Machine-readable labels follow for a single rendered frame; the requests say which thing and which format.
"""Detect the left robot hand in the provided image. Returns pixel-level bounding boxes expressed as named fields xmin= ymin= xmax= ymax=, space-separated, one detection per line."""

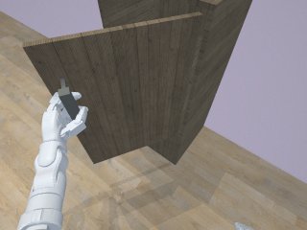
xmin=41 ymin=92 xmax=88 ymax=146

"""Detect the robot left forearm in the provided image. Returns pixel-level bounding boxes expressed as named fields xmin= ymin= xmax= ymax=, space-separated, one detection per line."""
xmin=16 ymin=140 xmax=69 ymax=230

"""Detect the cupboard door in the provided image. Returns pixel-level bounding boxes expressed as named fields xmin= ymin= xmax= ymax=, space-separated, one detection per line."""
xmin=22 ymin=11 xmax=203 ymax=164

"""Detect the handle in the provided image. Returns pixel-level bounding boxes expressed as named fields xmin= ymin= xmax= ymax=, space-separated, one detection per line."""
xmin=58 ymin=79 xmax=87 ymax=130

